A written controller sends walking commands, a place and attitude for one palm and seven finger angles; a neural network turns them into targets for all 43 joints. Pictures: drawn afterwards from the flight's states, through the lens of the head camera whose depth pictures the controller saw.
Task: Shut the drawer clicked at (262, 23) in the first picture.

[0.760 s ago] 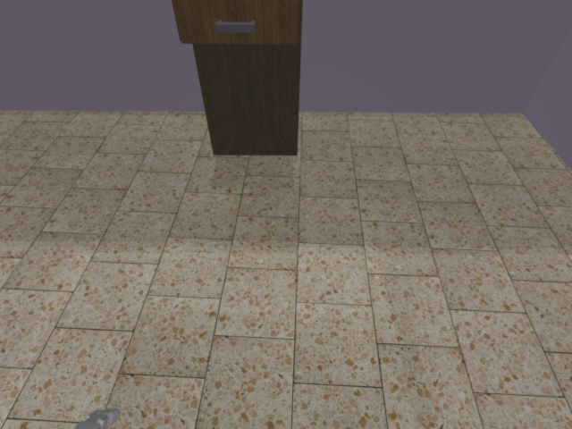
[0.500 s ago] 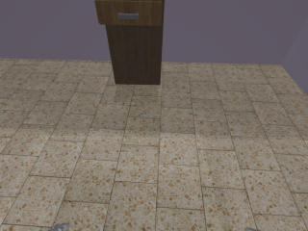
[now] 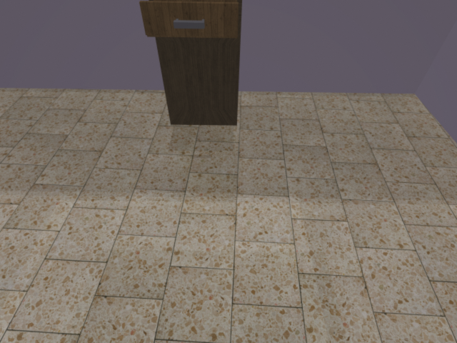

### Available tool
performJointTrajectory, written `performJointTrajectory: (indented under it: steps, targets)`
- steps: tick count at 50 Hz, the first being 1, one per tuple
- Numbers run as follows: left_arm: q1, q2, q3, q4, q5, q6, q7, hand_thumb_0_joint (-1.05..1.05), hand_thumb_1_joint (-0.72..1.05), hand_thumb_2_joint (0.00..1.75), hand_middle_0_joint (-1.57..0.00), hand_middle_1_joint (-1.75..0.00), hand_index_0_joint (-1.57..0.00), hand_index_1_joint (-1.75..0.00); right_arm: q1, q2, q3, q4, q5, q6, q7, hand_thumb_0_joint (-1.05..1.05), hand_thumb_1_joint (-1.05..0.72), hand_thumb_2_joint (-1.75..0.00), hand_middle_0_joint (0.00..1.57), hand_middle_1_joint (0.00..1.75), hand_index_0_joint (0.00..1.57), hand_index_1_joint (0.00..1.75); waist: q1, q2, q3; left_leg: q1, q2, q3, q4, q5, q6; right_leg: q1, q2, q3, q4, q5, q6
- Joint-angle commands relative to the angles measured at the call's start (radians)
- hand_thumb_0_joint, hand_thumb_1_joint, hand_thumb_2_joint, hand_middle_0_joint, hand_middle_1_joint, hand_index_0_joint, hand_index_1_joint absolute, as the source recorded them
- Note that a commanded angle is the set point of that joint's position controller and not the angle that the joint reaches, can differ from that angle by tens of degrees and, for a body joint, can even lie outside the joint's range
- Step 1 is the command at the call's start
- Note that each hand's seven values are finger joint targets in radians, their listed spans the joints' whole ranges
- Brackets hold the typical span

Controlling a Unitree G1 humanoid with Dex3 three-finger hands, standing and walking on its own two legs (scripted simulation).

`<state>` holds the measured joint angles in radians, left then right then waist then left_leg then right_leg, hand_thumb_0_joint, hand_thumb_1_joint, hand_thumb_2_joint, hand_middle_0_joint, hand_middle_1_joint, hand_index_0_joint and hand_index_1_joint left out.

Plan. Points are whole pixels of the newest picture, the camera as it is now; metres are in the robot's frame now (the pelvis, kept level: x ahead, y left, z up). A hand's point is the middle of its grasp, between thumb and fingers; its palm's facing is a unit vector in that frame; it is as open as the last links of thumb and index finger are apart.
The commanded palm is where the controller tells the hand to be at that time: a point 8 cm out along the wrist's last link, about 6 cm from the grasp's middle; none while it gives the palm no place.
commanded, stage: stand and wait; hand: left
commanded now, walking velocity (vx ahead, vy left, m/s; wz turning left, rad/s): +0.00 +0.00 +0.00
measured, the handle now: (189, 22) +1.37 +0.26 +0.02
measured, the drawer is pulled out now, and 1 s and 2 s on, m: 0.26 0.26 0.26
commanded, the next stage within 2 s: look at it before walking up in 0.06 s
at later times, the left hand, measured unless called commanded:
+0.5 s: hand out of the picture +0.06 +0.24 -0.16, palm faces -0.02 -0.95 -0.33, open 7.4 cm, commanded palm none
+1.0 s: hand out of the picture +0.05 +0.23 -0.18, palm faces +0.02 -0.97 -0.24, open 7.4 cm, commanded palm none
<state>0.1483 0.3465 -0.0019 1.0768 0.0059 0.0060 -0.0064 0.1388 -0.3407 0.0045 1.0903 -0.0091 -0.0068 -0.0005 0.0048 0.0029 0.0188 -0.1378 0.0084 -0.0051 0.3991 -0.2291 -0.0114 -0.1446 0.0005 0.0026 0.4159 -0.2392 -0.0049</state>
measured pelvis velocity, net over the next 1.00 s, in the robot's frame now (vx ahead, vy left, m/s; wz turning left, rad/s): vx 0.03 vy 0.01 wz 0.01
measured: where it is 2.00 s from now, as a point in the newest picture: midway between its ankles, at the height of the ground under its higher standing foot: (226, 301)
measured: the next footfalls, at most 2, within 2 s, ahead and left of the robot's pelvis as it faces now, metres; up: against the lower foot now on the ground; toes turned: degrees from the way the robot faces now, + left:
right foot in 1.48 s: +0.39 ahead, -0.09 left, +0.00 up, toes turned -8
left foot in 1.94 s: +0.57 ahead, +0.15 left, +0.00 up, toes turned +13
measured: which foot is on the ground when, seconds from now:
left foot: down 0.00-1.00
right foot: down 0.00-1.00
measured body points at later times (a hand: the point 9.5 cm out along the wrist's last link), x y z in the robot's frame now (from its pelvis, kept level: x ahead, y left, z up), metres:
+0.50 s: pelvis -0.01 +0.00 +0.00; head +0.00 +0.00 +0.45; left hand +0.07 +0.29 -0.13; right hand +0.07 -0.30 -0.13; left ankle -0.01 +0.13 -0.74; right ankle -0.01 -0.12 -0.74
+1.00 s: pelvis +0.03 +0.01 -0.01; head +0.01 +0.02 +0.44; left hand +0.05 +0.28 -0.16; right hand +0.07 -0.26 -0.15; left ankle -0.01 +0.13 -0.74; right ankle -0.01 -0.12 -0.74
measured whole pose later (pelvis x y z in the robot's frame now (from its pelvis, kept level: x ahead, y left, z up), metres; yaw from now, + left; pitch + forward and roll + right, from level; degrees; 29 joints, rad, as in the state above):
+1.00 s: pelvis +0.03 +0.01 -0.01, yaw +1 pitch +0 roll -1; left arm 0.26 0.27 0.00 1.08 0.02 0.01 -0.01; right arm 0.24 -0.26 0.01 1.11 -0.02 0.01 0.01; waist 0.01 0.00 -0.05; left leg -0.20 0.03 0.00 0.56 -0.40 0.01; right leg -0.15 0.01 -0.01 0.46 -0.31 -0.01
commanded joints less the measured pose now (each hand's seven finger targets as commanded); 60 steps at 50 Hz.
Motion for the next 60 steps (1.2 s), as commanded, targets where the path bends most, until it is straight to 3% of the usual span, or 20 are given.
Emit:
performJointTrajectory:
  steps: [1,7,14,21,39,40,41,44,46,48,49,51,52,53,54,55,56,57,58,60]
  targets:
    - [-0.053,0.2,0.037,-0.067,0.003,-0.026,0.017,0.0,0.9,0.9,-0.2,-0.3,-0.2,-0.3,-0.059,-0.204,-0.039,-0.064,-0.001,-0.029,-0.018,0.0,-0.9,-0.9,0.2,0.3,0.2,0.3,-0.001,-0.01,-0.04,-0.005,0.108,-0.091,-0.069,0.163,0.043,-0.003,-0.117,0.101,-0.075,0.148,-0.029]
    - [-0.053,0.199,0.037,-0.063,0.006,-0.025,0.017,0.0,0.9,0.9,-0.2,-0.3,-0.2,-0.3,-0.057,-0.202,-0.039,-0.056,0.0,-0.026,-0.015,0.0,-0.9,-0.9,0.2,0.3,0.2,0.3,0.0,-0.014,-0.008,-0.022,0.104,-0.096,-0.082,0.108,0.043,-0.029,-0.113,0.109,-0.095,0.075,-0.027]
    - [-0.052,0.199,0.036,-0.063,0.005,-0.028,0.016,0.0,0.9,0.9,-0.2,-0.3,-0.2,-0.3,-0.053,-0.198,-0.037,-0.052,-0.001,-0.027,-0.013,0.0,-0.9,-0.9,0.2,0.3,0.2,0.3,-0.003,-0.012,-0.026,-0.012,0.103,-0.094,-0.079,0.11,0.039,-0.027,-0.118,0.117,-0.105,0.072,-0.029]
    - [-0.044,0.195,0.035,-0.059,0.004,-0.031,0.017,0.0,0.9,0.9,-0.2,-0.3,-0.2,-0.3,-0.051,-0.199,-0.037,-0.047,0.001,-0.029,-0.014,0.0,-0.9,-0.9,0.2,0.3,0.2,0.3,-0.003,-0.008,-0.05,0.005,0.11,-0.091,-0.075,0.159,0.038,-0.008,-0.12,0.11,-0.093,0.141,-0.029]
    - [-0.039,0.195,0.033,-0.053,0.005,-0.031,0.017,0.0,0.9,0.9,-0.2,-0.3,-0.2,-0.3,-0.058,-0.2,-0.036,-0.045,0.002,-0.027,-0.015,0.0,-0.9,-0.9,0.2,0.3,0.2,0.3,-0.002,-0.007,-0.044,0.015,0.112,-0.092,-0.08,0.182,0.037,0.002,-0.12,0.106,-0.097,0.173,-0.026]
    - [0.005,0.113,0.016,-0.033,0.003,-0.022,0.021,0.0,0.9,0.9,-0.2,-0.3,-0.2,-0.3,-0.028,-0.119,-0.017,-0.026,-0.003,-0.019,-0.012,0.0,-0.9,-0.9,0.2,0.3,0.2,0.3,-0.002,0.0,-0.067,0.023,0.109,-0.076,-0.071,0.137,0.027,0.011,-0.122,0.096,-0.099,0.112,-0.014]
    - [0.043,0.069,0.005,-0.02,0.006,-0.011,0.022,0.0,0.9,0.9,-0.2,-0.3,-0.2,-0.3,0.012,-0.067,-0.005,-0.013,-0.007,-0.008,-0.009,0.0,-0.9,-0.9,0.2,0.3,0.2,0.3,-0.001,-0.007,-0.062,0.012,0.098,-0.064,-0.056,0.042,0.021,0.002,-0.113,0.096,-0.092,-0.018,-0.01]
    - [0.087,0.089,0.018,-0.018,0.017,0.003,0.008,0.0,0.9,0.9,-0.2,-0.3,-0.2,-0.3,0.045,-0.065,-0.012,-0.018,-0.017,0.006,-0.001,0.0,-0.9,-0.9,0.2,0.3,0.2,0.3,0.008,-0.067,0.056,-0.133,0.054,-0.052,-0.019,-0.28,0.029,-0.061,-0.115,0.158,-0.135,-0.364,-0.035]
    - [0.122,0.107,0.033,-0.025,0.018,0.003,0.004,0.0,0.9,0.9,-0.2,-0.3,-0.2,-0.3,0.057,-0.053,-0.015,-0.031,-0.02,0.005,0.001,0.0,-0.9,-0.9,0.2,0.3,0.2,0.3,0.017,-0.111,0.106,-0.219,0.024,-0.018,0.065,-0.312,0.027,-0.069,-0.151,0.215,-0.166,-0.46,-0.069]
    - [0.17,0.12,0.048,-0.029,0.016,-0.005,0.006,0.0,0.9,0.9,-0.2,-0.3,-0.2,-0.3,0.074,-0.025,-0.02,-0.049,-0.017,-0.002,0.001,0.0,-0.9,-0.9,0.2,0.3,0.2,0.3,0.021,-0.176,0.11,-0.268,0.012,0.039,0.2,-0.239,0.026,-0.041,-0.228,0.301,-0.222,-0.499,-0.118]
    - [0.185,0.116,0.053,-0.031,0.014,-0.014,0.008,0.0,0.9,0.9,-0.2,-0.3,-0.2,-0.3,0.074,-0.02,-0.023,-0.057,-0.016,-0.009,0.002,0.0,-0.9,-0.9,0.2,0.3,0.2,0.3,0.02,-0.168,0.12,-0.269,0.024,0.049,0.232,-0.202,0.026,-0.042,-0.257,0.324,-0.229,-0.453,-0.141]
    - [0.178,0.098,0.059,-0.037,0.013,-0.026,0.009,0.0,0.9,0.9,-0.2,-0.3,-0.2,-0.3,0.118,0.0,-0.026,-0.056,-0.011,-0.025,0.003,0.0,-0.9,-0.9,0.2,0.3,0.2,0.3,-0.007,-0.135,0.105,-0.205,0.042,0.053,0.169,-0.169,0.03,-0.056,-0.252,0.265,-0.165,-0.306,-0.15]
    - [0.157,0.08,0.057,-0.043,0.012,-0.026,0.008,0.0,0.9,0.9,-0.2,-0.3,-0.2,-0.3,0.166,0.006,-0.029,-0.04,-0.008,-0.03,0.003,0.0,-0.9,-0.9,0.2,0.3,0.2,0.3,-0.031,-0.075,0.106,-0.105,0.047,0.056,0.105,-0.154,0.037,-0.128,-0.215,0.194,-0.102,-0.272,-0.131]
    - [0.136,0.04,0.052,-0.054,0.012,-0.025,0.005,0.0,0.9,0.9,-0.2,-0.3,-0.2,-0.3,0.252,0.003,-0.033,-0.014,-0.008,-0.038,0.001,0.0,-0.9,-0.9,0.2,0.3,0.2,0.3,-0.066,0.008,0.101,0.018,0.073,-0.012,0.006,-0.15,0.054,-0.222,-0.136,0.1,0.031,-0.228,-0.094]
    - [0.121,-0.026,0.042,-0.074,0.007,-0.026,-0.001,0.0,0.9,0.9,-0.2,-0.3,-0.2,-0.3,0.371,-0.066,-0.054,0.025,-0.019,-0.047,-0.008,0.0,-0.9,-0.9,0.2,0.3,0.2,0.3,-0.102,0.226,0.084,0.152,0.238,-0.265,-0.114,-0.168,0.124,-0.382,-0.02,-0.046,0.319,-0.181,-0.038]
    - [0.038,-0.049,0.032,-0.115,0.015,-0.038,0.003,0.0,0.9,0.9,-0.2,-0.3,-0.2,-0.3,0.474,-0.094,-0.064,0.053,-0.021,-0.051,-0.017,0.0,-0.9,-0.9,0.2,0.3,0.2,0.3,-0.13,0.305,0.128,0.205,0.366,-0.46,-0.218,-0.08,0.188,-0.552,0.023,-0.083,0.539,-0.327,-0.016]
    - [0.008,-0.029,0.042,-0.123,0.023,-0.043,0.009,0.0,0.9,0.9,-0.2,-0.3,-0.2,-0.3,0.496,-0.054,-0.052,0.067,-0.018,-0.054,-0.027,0.0,-0.9,-0.9,0.2,0.3,0.2,0.3,-0.121,0.232,0.171,0.219,0.381,-0.455,-0.199,0.104,0.205,-0.622,-0.031,-0.005,0.645,-0.288,-0.022]
    - [0.014,-0.025,0.045,-0.117,0.02,-0.052,0.005,0.0,0.9,0.9,-0.2,-0.3,-0.2,-0.3,0.482,-0.011,-0.042,0.061,-0.01,-0.061,-0.031,0.0,-0.9,-0.9,0.2,0.3,0.2,0.3,-0.105,0.134,0.163,0.234,0.383,-0.408,-0.168,0.265,0.23,-0.645,-0.068,0.006,0.691,-0.239,-0.021]
    - [0.012,-0.051,0.046,-0.108,0.019,-0.057,-0.003,0.0,0.9,0.9,-0.2,-0.3,-0.2,-0.3,0.467,0.006,-0.039,0.054,-0.012,-0.07,-0.034,0.0,-0.9,-0.9,0.2,0.3,0.2,0.3,-0.094,0.076,0.15,0.24,0.365,-0.346,-0.146,0.383,0.232,-0.638,-0.087,-0.001,0.72,-0.217,-0.017]
    - [0.035,-0.086,0.047,-0.099,0.018,-0.05,-0.013,0.0,0.9,0.9,-0.2,-0.3,-0.2,-0.3,0.432,0.026,-0.039,0.046,-0.012,-0.083,-0.039,0.0,-0.9,-0.9,0.2,0.3,0.2,0.3,-0.058,0.084,0.128,0.223,0.315,-0.216,-0.16,0.41,0.207,-0.605,-0.107,-0.019,0.709,-0.158,-0.003]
